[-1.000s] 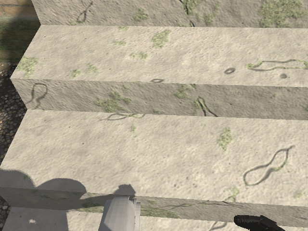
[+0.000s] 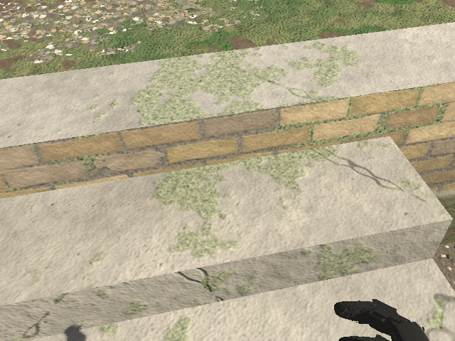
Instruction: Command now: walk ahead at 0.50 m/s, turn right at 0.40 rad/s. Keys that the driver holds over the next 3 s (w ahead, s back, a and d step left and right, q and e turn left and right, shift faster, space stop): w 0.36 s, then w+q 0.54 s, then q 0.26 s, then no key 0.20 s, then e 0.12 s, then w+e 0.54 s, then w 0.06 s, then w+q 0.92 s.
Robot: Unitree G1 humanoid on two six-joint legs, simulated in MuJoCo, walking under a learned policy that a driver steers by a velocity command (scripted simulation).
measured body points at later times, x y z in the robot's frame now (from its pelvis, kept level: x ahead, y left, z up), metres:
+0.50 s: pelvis +0.33 +0.08 +0.16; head +0.30 +0.08 +0.61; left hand +0.49 +0.29 +0.05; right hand +0.32 -0.16 +0.01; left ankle +0.38 +0.13 -0.55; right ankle +0.26 -0.07 -0.32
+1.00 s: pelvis +0.63 +0.03 +0.27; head +0.63 +0.05 +0.72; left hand +0.82 +0.28 +0.21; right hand +0.64 -0.19 +0.13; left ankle +0.44 +0.13 -0.32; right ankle +0.75 -0.06 -0.37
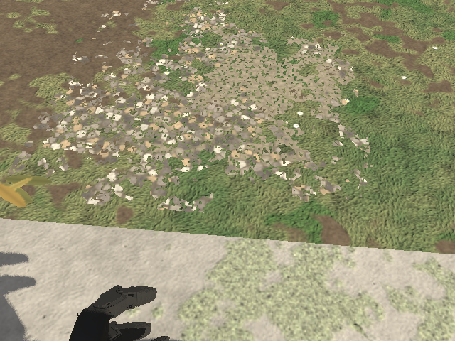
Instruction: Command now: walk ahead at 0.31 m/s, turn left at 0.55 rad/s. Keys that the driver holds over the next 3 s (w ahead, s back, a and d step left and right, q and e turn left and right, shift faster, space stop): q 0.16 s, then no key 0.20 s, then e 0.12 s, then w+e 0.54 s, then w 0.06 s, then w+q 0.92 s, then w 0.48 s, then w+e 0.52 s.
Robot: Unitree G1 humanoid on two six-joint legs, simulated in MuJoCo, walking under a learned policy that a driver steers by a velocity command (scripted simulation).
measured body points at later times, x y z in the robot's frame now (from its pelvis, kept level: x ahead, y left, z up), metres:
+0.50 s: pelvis +0.16 +0.04 +0.09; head +0.16 +0.05 +0.54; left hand +0.20 +0.29 -0.06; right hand +0.30 -0.16 -0.04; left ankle +0.20 +0.13 -0.64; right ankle +0.09 -0.13 -0.54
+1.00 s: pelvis +0.28 -0.07 +0.11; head +0.28 -0.08 +0.56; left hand +0.51 +0.06 +0.03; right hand +0.18 -0.28 -0.05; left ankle +0.20 +0.13 -0.64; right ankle +0.39 -0.23 -0.40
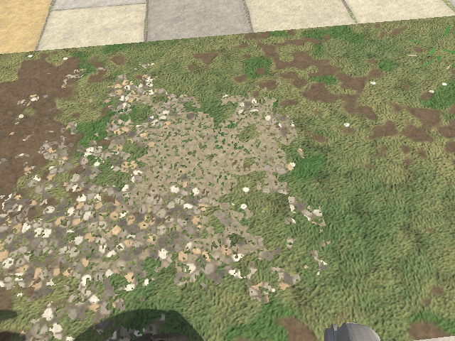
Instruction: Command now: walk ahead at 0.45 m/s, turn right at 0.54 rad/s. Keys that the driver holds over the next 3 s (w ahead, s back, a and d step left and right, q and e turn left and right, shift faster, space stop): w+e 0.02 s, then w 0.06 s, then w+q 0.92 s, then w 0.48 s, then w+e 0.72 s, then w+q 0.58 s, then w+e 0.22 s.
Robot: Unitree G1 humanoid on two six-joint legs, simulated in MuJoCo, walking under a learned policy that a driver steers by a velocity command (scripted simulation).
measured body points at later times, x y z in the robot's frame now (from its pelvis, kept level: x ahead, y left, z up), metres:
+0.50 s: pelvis +0.22 -0.14 +0.17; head +0.20 -0.18 +0.62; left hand +0.17 +0.07 +0.03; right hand +0.40 -0.32 +0.05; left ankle +0.39 +0.03 -0.43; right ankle +0.14 -0.16 -0.57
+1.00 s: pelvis +0.49 -0.14 +0.16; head +0.51 -0.15 +0.61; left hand +0.61 +0.14 +0.10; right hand +0.62 -0.35 +0.03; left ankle +0.43 -0.06 -0.57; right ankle +0.64 -0.28 -0.51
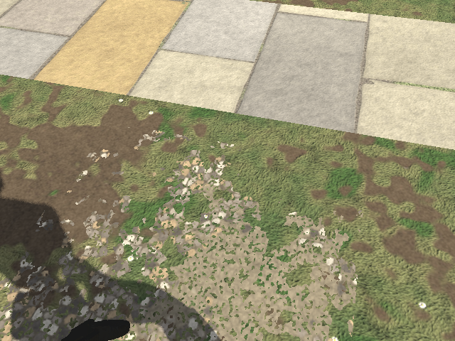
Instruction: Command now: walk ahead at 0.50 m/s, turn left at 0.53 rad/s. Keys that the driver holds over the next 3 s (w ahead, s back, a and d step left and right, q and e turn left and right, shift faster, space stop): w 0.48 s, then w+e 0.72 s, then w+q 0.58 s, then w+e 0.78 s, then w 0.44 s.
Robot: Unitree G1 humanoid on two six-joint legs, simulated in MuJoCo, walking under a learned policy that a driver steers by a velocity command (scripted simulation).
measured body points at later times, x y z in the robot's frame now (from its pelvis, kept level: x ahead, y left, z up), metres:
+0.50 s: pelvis +0.27 -0.05 +0.00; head +0.29 -0.05 +0.45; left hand +0.23 +0.22 -0.12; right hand +0.52 -0.23 -0.08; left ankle +0.39 +0.11 -0.70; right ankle +0.20 -0.18 -0.74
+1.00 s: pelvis +0.53 -0.02 +0.00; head +0.55 -0.03 +0.45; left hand +0.76 +0.19 -0.09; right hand +0.52 -0.30 -0.13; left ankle +0.41 +0.11 -0.74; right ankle +0.68 -0.18 -0.69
